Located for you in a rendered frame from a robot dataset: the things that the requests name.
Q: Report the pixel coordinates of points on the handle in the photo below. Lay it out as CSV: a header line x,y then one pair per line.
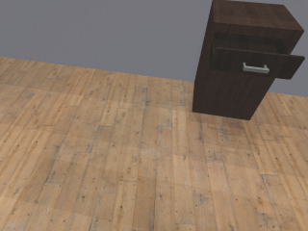
x,y
256,69

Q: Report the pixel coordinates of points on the drawer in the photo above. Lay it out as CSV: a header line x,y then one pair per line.
x,y
228,52

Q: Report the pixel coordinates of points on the cabinet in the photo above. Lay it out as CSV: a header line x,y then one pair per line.
x,y
236,95

